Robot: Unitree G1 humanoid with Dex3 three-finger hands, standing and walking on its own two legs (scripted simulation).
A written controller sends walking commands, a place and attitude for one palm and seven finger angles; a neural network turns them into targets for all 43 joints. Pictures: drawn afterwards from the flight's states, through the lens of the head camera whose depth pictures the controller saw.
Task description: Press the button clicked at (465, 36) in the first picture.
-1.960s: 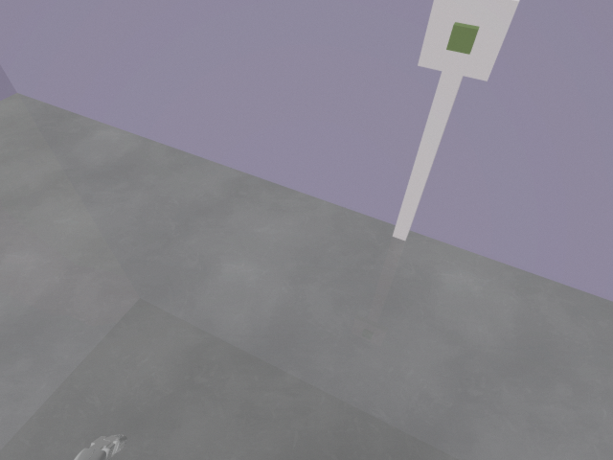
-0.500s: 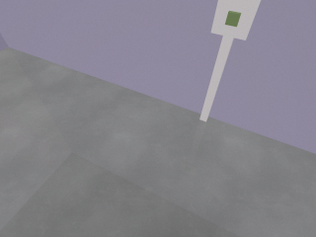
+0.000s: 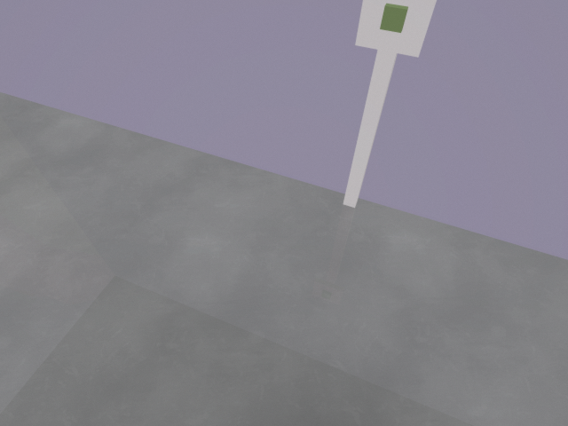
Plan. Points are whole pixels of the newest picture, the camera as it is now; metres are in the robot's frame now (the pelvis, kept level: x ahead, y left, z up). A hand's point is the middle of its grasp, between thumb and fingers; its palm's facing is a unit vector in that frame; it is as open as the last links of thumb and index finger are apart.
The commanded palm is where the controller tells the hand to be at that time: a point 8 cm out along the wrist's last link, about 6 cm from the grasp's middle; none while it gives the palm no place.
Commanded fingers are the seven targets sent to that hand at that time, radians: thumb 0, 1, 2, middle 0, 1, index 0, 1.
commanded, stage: walk to a spot facing it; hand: left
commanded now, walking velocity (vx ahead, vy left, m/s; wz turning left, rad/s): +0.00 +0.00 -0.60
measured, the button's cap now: (394, 17) +1.14 -0.24 +0.09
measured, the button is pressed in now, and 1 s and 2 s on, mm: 0 0 0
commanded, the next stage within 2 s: none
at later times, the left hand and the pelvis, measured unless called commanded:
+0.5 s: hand out of the picture +0.05 +0.14 -0.15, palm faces -0.16 -0.96 -0.21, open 7.4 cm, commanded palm none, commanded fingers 0.00 0.90 0.90 -0.20 -0.30 -0.20 -0.30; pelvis +0.05 -0.04 +0.01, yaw -14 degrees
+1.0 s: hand (220, 279) +0.41 +0.16 -0.17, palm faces -0.46 -0.86 -0.20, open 7.4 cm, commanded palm none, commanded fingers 0.00 0.90 0.90 -0.20 -0.30 -0.20 -0.30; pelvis +0.25 +0.01 +0.01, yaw -32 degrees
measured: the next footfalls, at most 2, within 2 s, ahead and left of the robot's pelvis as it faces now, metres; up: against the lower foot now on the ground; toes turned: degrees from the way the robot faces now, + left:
left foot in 0.76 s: +0.30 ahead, +0.06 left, +0.00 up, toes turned -18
right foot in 1.34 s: +0.32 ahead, -0.17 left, +0.00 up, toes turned -51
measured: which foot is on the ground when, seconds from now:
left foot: down 0.00-0.16, up 0.18-0.74, down 0.76-1.00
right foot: down 0.00-0.76, up 0.78-1.00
